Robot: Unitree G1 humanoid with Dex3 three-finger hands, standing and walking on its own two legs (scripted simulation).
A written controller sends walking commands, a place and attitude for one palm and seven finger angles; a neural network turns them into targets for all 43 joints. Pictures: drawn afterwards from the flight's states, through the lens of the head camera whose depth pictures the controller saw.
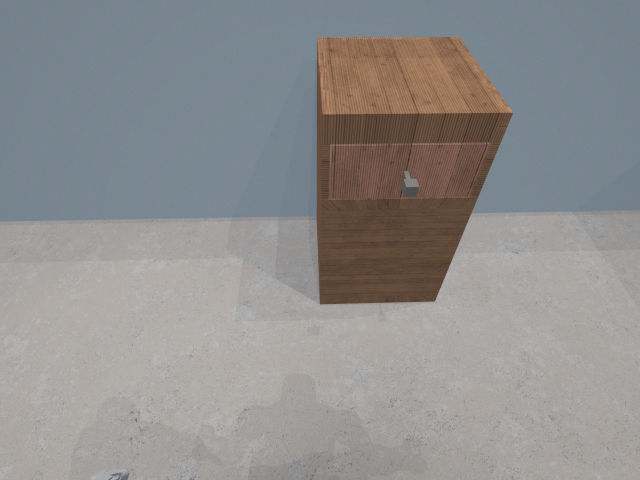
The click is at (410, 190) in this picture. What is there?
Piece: drawer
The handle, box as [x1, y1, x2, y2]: [402, 171, 418, 196]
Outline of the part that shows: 404,171 404,179 402,185 403,195 416,196 418,188 416,179 411,179 409,177 408,171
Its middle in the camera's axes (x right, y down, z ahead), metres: +0.22 -0.14 +0.98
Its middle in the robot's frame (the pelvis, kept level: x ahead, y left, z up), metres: +0.82 -0.18 -0.15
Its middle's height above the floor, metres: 0.62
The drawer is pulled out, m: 0.00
